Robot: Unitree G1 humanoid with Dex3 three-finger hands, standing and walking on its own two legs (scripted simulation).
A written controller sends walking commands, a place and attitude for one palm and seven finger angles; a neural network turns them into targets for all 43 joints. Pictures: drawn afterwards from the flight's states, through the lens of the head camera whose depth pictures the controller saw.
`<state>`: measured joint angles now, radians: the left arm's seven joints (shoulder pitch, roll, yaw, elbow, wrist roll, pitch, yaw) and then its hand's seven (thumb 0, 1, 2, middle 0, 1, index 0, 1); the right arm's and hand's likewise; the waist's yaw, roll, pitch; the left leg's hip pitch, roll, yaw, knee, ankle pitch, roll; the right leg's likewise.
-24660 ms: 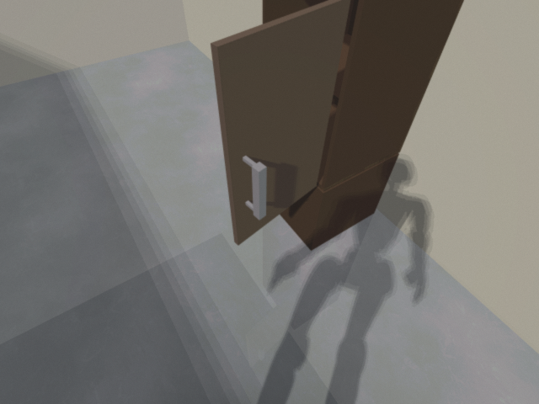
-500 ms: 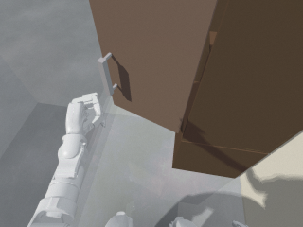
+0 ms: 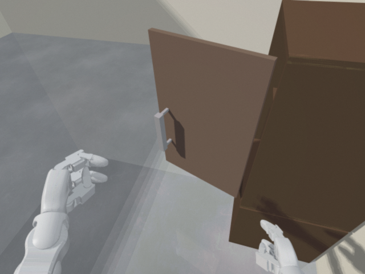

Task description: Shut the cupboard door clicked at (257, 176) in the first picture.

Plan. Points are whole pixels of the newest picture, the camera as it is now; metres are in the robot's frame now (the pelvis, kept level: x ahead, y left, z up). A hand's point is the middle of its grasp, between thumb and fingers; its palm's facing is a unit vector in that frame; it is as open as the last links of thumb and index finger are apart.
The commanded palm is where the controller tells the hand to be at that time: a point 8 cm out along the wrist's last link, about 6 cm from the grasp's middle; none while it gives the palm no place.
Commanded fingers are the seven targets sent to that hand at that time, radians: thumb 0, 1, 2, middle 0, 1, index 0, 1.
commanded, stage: draw the hand back to the body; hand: left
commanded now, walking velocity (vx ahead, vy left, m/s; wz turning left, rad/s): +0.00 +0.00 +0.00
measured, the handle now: (164, 129) +0.63 +0.14 -0.10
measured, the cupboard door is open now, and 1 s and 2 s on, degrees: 71 71 71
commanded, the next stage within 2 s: step back with the hand held close in 0.66 s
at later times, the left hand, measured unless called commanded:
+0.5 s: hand (37, 201) +0.19 +0.26 +0.15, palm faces +0.47 -0.79 -0.40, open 7.2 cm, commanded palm +0.14 +0.29 +0.18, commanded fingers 0.00 0.90 0.90 -0.20 -0.30 -0.20 -0.30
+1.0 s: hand (43, 194) +0.20 +0.26 +0.15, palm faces +0.38 -0.80 -0.47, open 7.4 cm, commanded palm +0.14 +0.30 +0.18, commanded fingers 0.00 0.90 0.90 -0.20 -0.30 -0.20 -0.30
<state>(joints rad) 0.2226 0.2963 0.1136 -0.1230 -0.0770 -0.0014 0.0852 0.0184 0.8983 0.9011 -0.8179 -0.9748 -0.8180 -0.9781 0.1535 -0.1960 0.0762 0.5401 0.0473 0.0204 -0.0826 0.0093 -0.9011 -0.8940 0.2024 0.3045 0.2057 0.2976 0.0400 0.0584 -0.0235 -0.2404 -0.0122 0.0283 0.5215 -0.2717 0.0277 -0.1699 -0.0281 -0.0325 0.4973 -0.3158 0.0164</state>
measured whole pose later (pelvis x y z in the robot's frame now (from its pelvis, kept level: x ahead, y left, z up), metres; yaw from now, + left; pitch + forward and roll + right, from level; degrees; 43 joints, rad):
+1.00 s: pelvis +0.00 +0.00 +0.00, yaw +0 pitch +1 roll -1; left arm 0.53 0.37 0.36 -0.41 -0.08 -0.12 0.10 0.02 0.89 0.90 -0.21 -0.30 -0.21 -0.31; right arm 0.18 -0.25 0.00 0.60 0.02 -0.01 -0.08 0.01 -0.90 -0.89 0.20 0.30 0.21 0.30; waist 0.01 0.07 -0.01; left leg -0.26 0.00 0.03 0.50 -0.26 0.03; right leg -0.18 -0.02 -0.04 0.45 -0.29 0.02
